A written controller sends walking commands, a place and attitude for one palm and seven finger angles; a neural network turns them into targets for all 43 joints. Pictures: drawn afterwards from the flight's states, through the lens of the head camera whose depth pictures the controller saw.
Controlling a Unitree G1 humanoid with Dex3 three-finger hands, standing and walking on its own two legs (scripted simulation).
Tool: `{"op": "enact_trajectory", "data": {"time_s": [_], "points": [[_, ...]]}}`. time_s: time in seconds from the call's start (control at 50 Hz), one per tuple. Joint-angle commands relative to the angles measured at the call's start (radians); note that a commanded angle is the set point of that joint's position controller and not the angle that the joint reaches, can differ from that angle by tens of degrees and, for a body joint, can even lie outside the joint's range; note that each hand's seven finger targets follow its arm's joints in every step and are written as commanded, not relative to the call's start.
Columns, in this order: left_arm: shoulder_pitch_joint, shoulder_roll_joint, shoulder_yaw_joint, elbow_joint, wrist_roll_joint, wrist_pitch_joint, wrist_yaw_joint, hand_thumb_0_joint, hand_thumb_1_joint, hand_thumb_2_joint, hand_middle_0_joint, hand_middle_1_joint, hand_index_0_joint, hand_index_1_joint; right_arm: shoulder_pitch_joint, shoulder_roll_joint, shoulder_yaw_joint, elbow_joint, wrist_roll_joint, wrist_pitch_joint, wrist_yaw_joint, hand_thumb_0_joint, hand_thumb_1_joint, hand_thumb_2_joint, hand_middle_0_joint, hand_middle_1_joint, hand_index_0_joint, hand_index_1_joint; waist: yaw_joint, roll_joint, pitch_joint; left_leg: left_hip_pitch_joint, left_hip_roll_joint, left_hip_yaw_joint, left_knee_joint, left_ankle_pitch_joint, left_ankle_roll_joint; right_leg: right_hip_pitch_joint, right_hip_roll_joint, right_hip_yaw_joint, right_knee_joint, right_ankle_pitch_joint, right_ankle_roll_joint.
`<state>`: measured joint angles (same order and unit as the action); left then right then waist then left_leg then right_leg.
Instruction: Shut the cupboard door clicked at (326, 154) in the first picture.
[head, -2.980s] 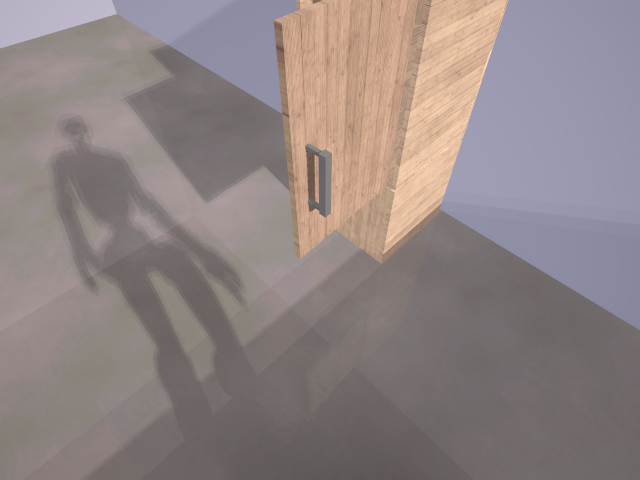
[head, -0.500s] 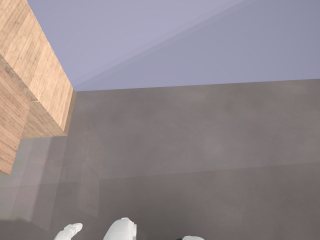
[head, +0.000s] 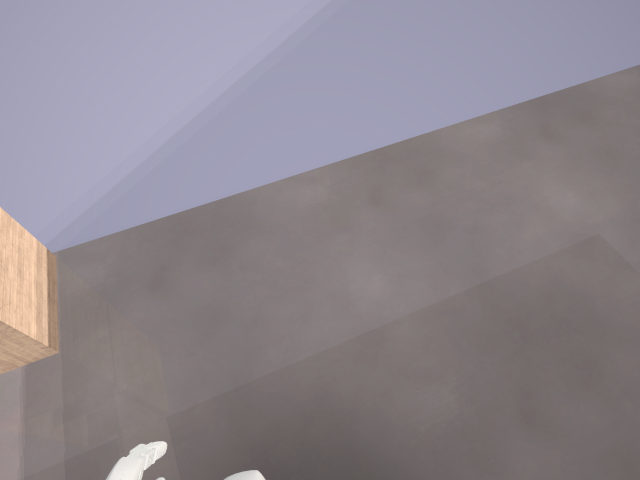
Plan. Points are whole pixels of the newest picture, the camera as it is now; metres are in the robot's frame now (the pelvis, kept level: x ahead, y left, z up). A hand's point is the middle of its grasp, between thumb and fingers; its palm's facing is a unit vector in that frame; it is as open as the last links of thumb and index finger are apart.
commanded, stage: walk around to get in front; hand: left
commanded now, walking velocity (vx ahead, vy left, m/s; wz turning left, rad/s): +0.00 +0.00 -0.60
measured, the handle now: out of the picture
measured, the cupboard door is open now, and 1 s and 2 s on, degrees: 93 93 93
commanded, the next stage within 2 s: walk to a spot facing it in 1.94 s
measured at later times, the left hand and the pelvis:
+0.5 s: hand (201, 440) +0.18 +0.19 -0.16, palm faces -0.26 -0.94 -0.21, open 7.4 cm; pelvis +0.03 +0.01 +0.02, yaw -17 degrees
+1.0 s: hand (277, 399) +0.24 +0.09 -0.15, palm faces -0.54 -0.81 -0.21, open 7.4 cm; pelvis +0.08 -0.05 +0.02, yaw -35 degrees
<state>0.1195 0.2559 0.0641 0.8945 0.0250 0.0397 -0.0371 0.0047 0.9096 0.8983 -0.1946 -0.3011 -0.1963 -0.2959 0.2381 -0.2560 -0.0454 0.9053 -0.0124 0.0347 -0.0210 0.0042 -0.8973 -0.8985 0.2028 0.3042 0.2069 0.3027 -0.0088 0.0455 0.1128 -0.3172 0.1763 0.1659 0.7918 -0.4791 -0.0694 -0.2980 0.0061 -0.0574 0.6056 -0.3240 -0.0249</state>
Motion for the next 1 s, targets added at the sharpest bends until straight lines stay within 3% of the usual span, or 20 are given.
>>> {"op": "enact_trajectory", "data": {"time_s": [0.0,0.04,0.12,0.22,0.28,0.3,0.32,0.34,0.36,0.38,0.44,0.58,0.62,0.64,0.66,0.68,0.7,0.78,0.92,0.98], "points": [[0.139,0.205,0.063,-0.027,-0.007,-0.016,0.053,0.000,0.900,0.900,-0.200,-0.300,-0.200,-0.300,-0.098,-0.095,-0.026,-0.118,0.006,-0.007,-0.022,0.000,-0.900,-0.900,0.200,0.300,0.200,0.300,0.068,-0.308,-0.149,-0.338,-0.041,-0.164,0.383,-0.071,-0.007,0.312,-0.302,0.386,-0.206,0.724,-0.200],[0.077,0.175,0.047,-0.056,-0.009,-0.020,0.055,0.000,0.900,0.900,-0.200,-0.300,-0.200,-0.300,-0.103,-0.103,-0.027,-0.098,0.003,-0.002,-0.013,0.000,-0.900,-0.900,0.200,0.300,0.200,0.300,0.036,-0.260,-0.139,-0.283,-0.059,-0.164,0.351,0.011,-0.023,0.242,-0.239,0.316,-0.198,0.729,-0.170],[0.062,0.186,0.048,-0.073,-0.002,-0.022,0.055,0.000,0.900,0.900,-0.200,-0.300,-0.200,-0.300,-0.089,-0.072,-0.024,-0.087,0.006,0.001,-0.005,0.000,-0.900,-0.900,0.200,0.300,0.200,0.300,0.021,-0.153,-0.171,-0.168,-0.101,-0.140,0.184,0.066,-0.026,0.178,-0.215,0.336,-0.218,0.575,-0.173],[0.053,0.198,0.054,-0.074,0.003,-0.015,0.045,0.000,0.900,0.900,-0.200,-0.300,-0.200,-0.300,-0.089,-0.067,-0.026,-0.102,0.012,-0.011,-0.008,0.000,-0.900,-0.900,0.200,0.300,0.200,0.300,0.017,-0.204,-0.157,-0.068,-0.145,-0.140,-0.029,0.073,-0.009,0.116,-0.192,0.418,-0.208,0.484,-0.163],[-0.005,0.173,0.049,-0.085,-0.008,-0.009,0.042,0.000,0.900,0.900,-0.200,-0.300,-0.200,-0.300,0.017,-0.090,-0.029,-0.069,0.013,-0.027,-0.019,0.000,-0.900,-0.900,0.200,0.300,0.200,0.300,-0.043,-0.173,-0.174,0.164,-0.140,-0.142,-0.310,0.253,0.007,-0.016,-0.133,0.403,-0.124,0.403,-0.080],[0.012,0.118,0.039,-0.095,-0.015,-0.006,0.040,0.000,0.900,0.900,-0.200,-0.300,-0.200,-0.300,0.045,-0.149,-0.038,-0.064,0.006,-0.038,-0.021,0.000,-0.900,-0.900,0.200,0.300,0.200,0.300,-0.048,0.011,-0.202,0.275,0.004,-0.302,-0.459,0.266,0.052,-0.132,-0.033,0.332,-0.007,0.213,-0.023],[0.037,0.075,0.030,-0.116,-0.024,-0.004,0.027,0.000,0.900,0.900,-0.200,-0.300,-0.200,-0.300,0.077,-0.254,-0.056,-0.074,-0.011,-0.046,-0.025,0.000,-0.900,-0.900,0.200,0.300,0.200,0.300,-0.048,0.290,-0.212,0.336,0.283,-0.576,-0.525,0.417,0.169,-0.281,0.083,0.153,0.252,-0.250,0.046],[0.015,0.115,0.038,-0.115,-0.010,-0.004,0.023,0.000,0.900,0.900,-0.200,-0.300,-0.200,-0.300,0.076,-0.263,-0.052,-0.080,-0.016,-0.040,-0.032,0.000,-0.900,-0.900,0.200,0.300,0.200,0.300,-0.051,0.206,-0.187,0.250,0.354,-0.586,-0.507,0.521,0.251,-0.265,0.035,0.152,0.461,-0.317,0.053],[0.038,0.120,0.046,-0.119,-0.008,-0.007,0.015,0.000,0.900,0.900,-0.200,-0.300,-0.200,-0.300,0.023,-0.236,-0.042,-0.111,-0.022,-0.039,-0.033,0.000,-0.900,-0.900,0.200,0.300,0.200,0.300,-0.014,0.101,-0.160,0.166,0.326,-0.510,-0.501,0.526,0.270,-0.247,-0.004,0.141,0.552,-0.269,0.066],[0.041,0.109,0.053,-0.087,0.006,-0.001,0.011,0.000,0.900,0.900,-0.200,-0.300,-0.200,-0.300,-0.008,-0.194,-0.032,-0.107,-0.025,-0.047,-0.034,0.000,-0.900,-0.900,0.200,0.300,0.200,0.300,0.006,0.160,-0.154,0.177,0.233,-0.425,-0.478,0.650,0.228,-0.270,0.003,0.133,0.592,-0.218,0.075],[0.033,0.076,0.042,-0.081,-0.002,0.010,-0.002,0.000,0.900,0.900,-0.200,-0.300,-0.200,-0.300,-0.011,-0.157,-0.023,-0.109,-0.023,-0.044,-0.035,0.000,-0.900,-0.900,0.200,0.300,0.200,0.300,0.010,0.153,-0.151,0.229,0.140,-0.202,-0.405,0.811,0.177,-0.268,-0.016,0.071,0.555,-0.157,0.089],[-0.040,0.055,0.021,-0.104,-0.007,-0.001,-0.014,0.000,0.900,0.900,-0.200,-0.300,-0.200,-0.300,0.061,-0.206,-0.050,-0.073,-0.021,-0.032,-0.015,0.000,-0.900,-0.900,0.200,0.300,0.200,0.300,-0.038,0.193,-0.181,0.263,0.161,-0.093,-0.324,0.802,0.159,-0.097,-0.001,-0.050,0.137,-0.132,0.060],[0.021,0.078,0.025,-0.084,-0.006,-0.007,-0.013,0.000,0.900,0.900,-0.200,-0.300,-0.200,-0.300,0.038,-0.215,-0.055,-0.072,-0.015,-0.029,-0.010,0.000,-0.900,-0.900,0.200,0.300,0.200,0.300,0.001,0.169,-0.192,0.202,0.147,-0.051,-0.231,0.734,0.111,0.049,0.013,-0.063,-0.062,0.027,0.039],[0.104,0.122,0.036,-0.059,-0.003,-0.013,-0.007,0.000,0.900,0.900,-0.200,-0.300,-0.200,-0.300,0.015,-0.203,-0.056,-0.082,-0.007,-0.028,-0.008,0.000,-0.900,-0.900,0.200,0.300,0.200,0.300,0.049,0.066,-0.210,0.085,0.111,-0.018,-0.102,0.603,0.063,0.221,-0.024,-0.009,-0.190,0.212,0.014],[0.184,0.247,0.059,-0.033,0.009,-0.024,0.011,0.000,0.900,0.900,-0.200,-0.300,-0.200,-0.300,-0.016,-0.121,-0.037,-0.122,0.005,-0.026,-0.004,0.000,-0.900,-0.900,0.200,0.300,0.200,0.300,0.088,-0.299,-0.228,-0.189,-0.026,0.061,0.132,0.114,-0.003,0.411,-0.280,0.334,-0.256,0.561,-0.081],[0.237,0.303,0.072,-0.015,-0.006,-0.022,0.028,0.000,0.900,0.900,-0.200,-0.300,-0.200,-0.300,-0.087,-0.110,-0.023,-0.158,0.004,-0.017,-0.012,0.000,-0.900,-0.900,0.200,0.300,0.200,0.300,0.129,-0.385,-0.225,-0.298,-0.091,-0.055,0.309,-0.231,-0.015,0.380,-0.414,0.480,-0.218,0.856,-0.190],[0.224,0.276,0.068,-0.020,-0.010,-0.021,0.039,0.000,0.900,0.900,-0.200,-0.300,-0.200,-0.300,-0.075,-0.117,-0.022,-0.151,0.008,-0.011,-0.018,0.000,-0.900,-0.900,0.200,0.300,0.200,0.300,0.111,-0.296,-0.214,-0.312,-0.055,-0.152,0.375,-0.161,-0.003,0.359,-0.408,0.424,-0.208,0.771,-0.224],[0.057,0.176,0.047,-0.070,-0.006,-0.025,0.047,0.000,0.900,0.900,-0.200,-0.300,-0.200,-0.300,-0.079,-0.103,-0.026,-0.110,-0.007,-0.006,0.001,0.000,-0.900,-0.900,0.200,0.300,0.200,0.300,0.032,-0.259,-0.134,-0.260,-0.056,-0.140,0.318,0.034,-0.027,0.175,-0.242,0.328,-0.273,0.338,-0.170],[0.093,0.210,0.057,-0.040,0.003,-0.051,0.024,0.000,0.900,0.900,-0.200,-0.300,-0.200,-0.300,-0.099,-0.066,-0.025,-0.119,-0.005,-0.047,0.028,0.000,-0.900,-0.900,0.200,0.300,0.200,0.300,0.043,-0.201,-0.110,-0.106,-0.135,-0.090,-0.066,0.070,-0.012,0.117,-0.205,0.419,-0.313,-0.035,-0.180],[0.039,0.179,0.054,-0.047,-0.006,-0.051,0.018,0.000,0.900,0.900,-0.200,-0.300,-0.200,-0.300,0.019,-0.082,-0.028,-0.080,-0.005,-0.069,0.015,0.000,-0.900,-0.900,0.200,0.300,0.200,0.300,-0.030,-0.185,-0.110,0.166,-0.159,-0.066,-0.315,0.190,-0.002,-0.050,-0.133,0.387,-0.213,-0.050,-0.119]]}}
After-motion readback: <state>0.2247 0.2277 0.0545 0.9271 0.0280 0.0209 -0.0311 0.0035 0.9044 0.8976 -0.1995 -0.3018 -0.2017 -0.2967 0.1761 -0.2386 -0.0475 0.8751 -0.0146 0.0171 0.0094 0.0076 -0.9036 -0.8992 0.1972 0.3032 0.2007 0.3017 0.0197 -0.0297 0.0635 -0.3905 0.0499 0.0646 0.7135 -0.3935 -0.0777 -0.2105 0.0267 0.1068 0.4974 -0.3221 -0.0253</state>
